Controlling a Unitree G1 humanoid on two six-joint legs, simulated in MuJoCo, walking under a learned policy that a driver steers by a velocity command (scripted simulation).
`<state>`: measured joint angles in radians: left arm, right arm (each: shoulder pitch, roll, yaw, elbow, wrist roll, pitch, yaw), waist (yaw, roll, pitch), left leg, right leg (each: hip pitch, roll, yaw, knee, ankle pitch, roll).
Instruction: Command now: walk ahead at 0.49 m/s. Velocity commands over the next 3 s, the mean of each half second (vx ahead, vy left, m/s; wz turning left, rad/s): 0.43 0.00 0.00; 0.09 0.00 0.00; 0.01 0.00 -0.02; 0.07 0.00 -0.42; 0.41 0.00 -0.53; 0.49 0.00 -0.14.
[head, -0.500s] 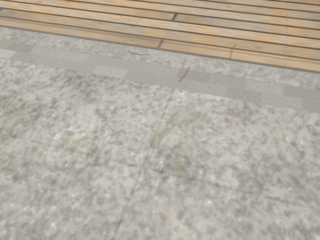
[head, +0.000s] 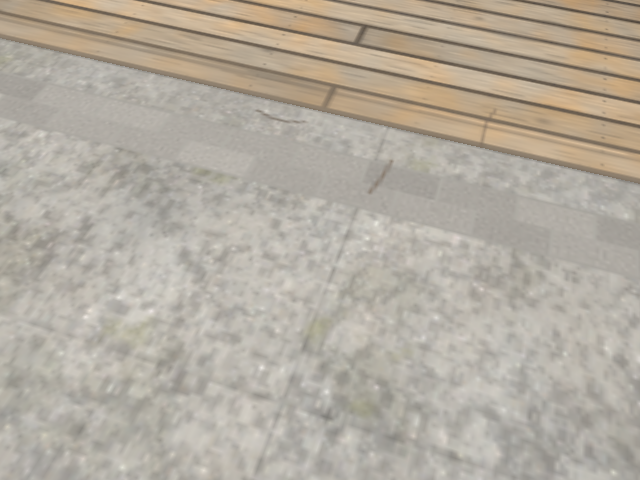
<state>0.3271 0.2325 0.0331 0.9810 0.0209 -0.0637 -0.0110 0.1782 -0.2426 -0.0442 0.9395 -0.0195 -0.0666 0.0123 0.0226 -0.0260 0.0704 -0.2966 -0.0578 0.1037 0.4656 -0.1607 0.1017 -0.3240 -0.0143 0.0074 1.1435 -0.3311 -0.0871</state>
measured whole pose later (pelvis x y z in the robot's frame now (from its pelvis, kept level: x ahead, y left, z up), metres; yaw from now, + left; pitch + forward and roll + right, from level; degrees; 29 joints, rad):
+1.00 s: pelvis +0.34 -0.01 +0.01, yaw +1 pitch -1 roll +0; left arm 0.27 0.17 0.00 1.06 0.01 -0.02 0.02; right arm 0.27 -0.14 0.01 1.12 -0.01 -0.01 -0.04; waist 0.02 -0.01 0.01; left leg -0.17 0.00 0.01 0.41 -0.22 0.00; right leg -0.19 0.04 -0.08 0.38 -0.17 -0.06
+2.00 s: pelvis +0.36 -0.04 +0.01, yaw -16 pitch +2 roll +2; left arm 0.33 0.20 0.07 0.94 0.01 0.00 0.02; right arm 0.16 -0.23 -0.07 0.93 -0.04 -0.01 0.00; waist 0.02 0.02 0.00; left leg -0.49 0.02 0.00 0.98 -0.29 0.00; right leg -0.21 0.09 0.05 0.38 -0.19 -0.11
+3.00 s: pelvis +0.76 -0.22 +0.01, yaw -34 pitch +0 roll +0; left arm 0.20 0.23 0.04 0.87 0.02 -0.07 -0.01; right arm 0.34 -0.23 -0.04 0.90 -0.02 -0.05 0.01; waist -0.03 0.02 0.05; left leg -0.40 0.05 0.01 1.12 -0.33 0.06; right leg -0.25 0.07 -0.09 0.42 -0.18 -0.10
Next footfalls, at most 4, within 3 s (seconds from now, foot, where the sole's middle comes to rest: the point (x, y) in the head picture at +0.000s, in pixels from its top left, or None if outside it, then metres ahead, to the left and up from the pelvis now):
0.44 right None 0.41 -0.09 -0.77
0.84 left None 0.38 0.11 -0.77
2.36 left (324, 401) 0.64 0.02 -0.77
2.84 right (463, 345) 0.79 -0.31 -0.77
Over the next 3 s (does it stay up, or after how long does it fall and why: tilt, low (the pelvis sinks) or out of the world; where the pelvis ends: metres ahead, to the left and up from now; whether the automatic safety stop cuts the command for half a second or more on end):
stays up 0.76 -0.22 0.01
